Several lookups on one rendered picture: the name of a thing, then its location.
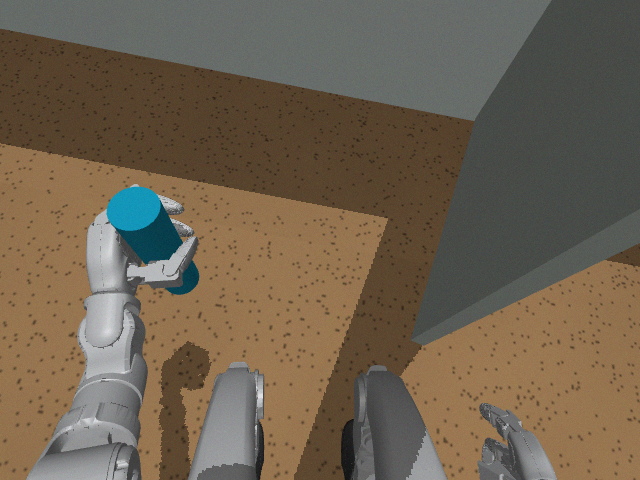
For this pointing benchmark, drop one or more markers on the can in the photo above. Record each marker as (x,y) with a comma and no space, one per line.
(140,218)

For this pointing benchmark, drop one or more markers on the left robot hand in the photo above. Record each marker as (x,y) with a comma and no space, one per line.
(112,265)

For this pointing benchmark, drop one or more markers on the left robot arm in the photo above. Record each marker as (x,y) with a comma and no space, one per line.
(98,438)

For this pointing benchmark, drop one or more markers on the right robot hand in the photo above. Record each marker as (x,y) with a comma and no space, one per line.
(523,459)

